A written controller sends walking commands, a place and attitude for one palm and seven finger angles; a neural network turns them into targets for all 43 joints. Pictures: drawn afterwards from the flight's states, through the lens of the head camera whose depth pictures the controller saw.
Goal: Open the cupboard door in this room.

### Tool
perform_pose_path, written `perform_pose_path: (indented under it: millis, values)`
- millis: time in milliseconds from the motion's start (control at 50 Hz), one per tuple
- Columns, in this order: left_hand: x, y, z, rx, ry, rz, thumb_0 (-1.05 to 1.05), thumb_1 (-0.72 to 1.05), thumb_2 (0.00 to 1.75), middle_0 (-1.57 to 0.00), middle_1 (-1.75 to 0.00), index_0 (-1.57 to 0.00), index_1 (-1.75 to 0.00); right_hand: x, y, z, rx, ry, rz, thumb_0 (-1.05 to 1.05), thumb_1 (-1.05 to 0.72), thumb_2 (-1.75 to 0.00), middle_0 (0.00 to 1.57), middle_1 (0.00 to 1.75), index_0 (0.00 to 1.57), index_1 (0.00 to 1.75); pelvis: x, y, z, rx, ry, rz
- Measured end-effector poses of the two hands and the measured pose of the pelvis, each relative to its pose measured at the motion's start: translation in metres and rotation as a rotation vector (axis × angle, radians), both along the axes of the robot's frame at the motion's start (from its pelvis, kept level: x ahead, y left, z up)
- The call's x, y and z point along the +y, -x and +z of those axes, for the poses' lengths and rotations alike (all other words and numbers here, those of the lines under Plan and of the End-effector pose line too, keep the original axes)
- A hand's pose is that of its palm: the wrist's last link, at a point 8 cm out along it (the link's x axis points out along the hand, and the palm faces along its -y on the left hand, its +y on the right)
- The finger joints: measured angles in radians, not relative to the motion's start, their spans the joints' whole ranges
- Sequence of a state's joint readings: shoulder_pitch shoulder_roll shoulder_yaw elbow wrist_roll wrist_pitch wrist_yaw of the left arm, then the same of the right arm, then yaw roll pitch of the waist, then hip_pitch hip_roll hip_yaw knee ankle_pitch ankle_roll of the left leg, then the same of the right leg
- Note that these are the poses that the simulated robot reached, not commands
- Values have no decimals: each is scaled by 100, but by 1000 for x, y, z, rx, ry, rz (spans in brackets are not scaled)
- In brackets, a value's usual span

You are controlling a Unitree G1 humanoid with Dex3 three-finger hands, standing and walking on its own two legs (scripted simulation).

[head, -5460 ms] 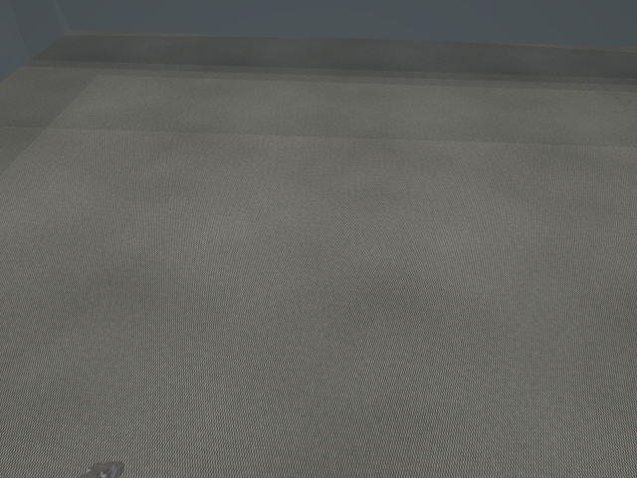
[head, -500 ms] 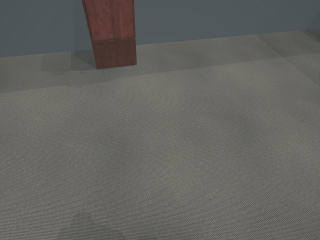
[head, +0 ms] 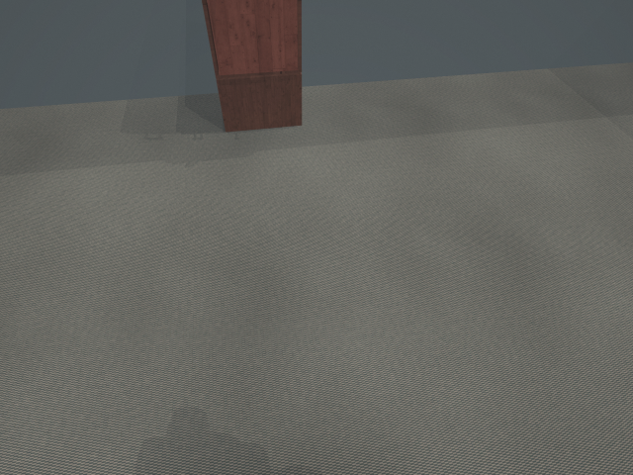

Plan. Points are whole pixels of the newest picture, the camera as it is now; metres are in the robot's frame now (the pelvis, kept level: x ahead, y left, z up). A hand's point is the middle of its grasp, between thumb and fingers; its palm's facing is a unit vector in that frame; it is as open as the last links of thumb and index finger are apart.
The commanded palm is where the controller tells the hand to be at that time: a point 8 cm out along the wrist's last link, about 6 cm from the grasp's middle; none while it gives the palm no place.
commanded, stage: stand and wait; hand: left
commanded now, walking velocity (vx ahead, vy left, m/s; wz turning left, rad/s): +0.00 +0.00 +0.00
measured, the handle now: out of the picture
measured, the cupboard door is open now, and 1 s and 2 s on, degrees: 0 0 0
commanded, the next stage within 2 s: turn or walk to find it in 0.26 s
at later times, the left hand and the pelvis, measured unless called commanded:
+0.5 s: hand out of the picture +0.02 +0.19 -0.17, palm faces +0.16 -0.97 -0.21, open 7.4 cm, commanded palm none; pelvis +0.00 +0.00 +0.00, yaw +7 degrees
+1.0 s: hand out of the picture -0.03 +0.17 -0.14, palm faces +0.35 -0.89 -0.30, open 7.4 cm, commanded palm none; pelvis -0.03 -0.04 +0.01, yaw +19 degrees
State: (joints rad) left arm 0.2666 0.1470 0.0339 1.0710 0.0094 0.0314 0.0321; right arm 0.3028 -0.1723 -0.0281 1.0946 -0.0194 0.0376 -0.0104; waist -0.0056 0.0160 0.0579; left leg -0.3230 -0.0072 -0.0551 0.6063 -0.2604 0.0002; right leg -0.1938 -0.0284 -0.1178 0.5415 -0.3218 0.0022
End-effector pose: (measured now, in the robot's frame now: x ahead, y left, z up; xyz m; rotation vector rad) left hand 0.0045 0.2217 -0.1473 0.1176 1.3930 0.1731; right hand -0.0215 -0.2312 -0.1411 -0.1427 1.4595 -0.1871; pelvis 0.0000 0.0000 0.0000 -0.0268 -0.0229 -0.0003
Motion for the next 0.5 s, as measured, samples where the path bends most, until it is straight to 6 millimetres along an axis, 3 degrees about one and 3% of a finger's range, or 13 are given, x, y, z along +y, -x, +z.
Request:
perform_pose_path:
  millis: [100,260,380,500]
  values:
    - [17,-5,-8,-6,-6,13,1,90,90,-20,-30,-20,-30,6,-12,2,-24,29,21,0,-91,-90,20,30,20,30,10,-1,-4,-2,-14,9]
    - [24,-22,14,-84,-51,7,1,91,90,-20,-29,-19,-30,11,-41,7,-106,3,66,0,-92,-90,20,30,20,30,5,2,8,17,-20,37]
    - [12,-11,18,-93,-61,20,1,91,90,-20,-29,-19,-30,-4,-57,1,-149,-17,79,1,-92,-90,20,30,20,30,-4,2,6,1,-24,57]
    - [14,1,5,-96,-36,89,1,90,90,-20,-30,-20,-30,-10,-68,1,-125,21,137,0,-91,-90,20,30,20,30,2,1,-2,-5,-11,124]
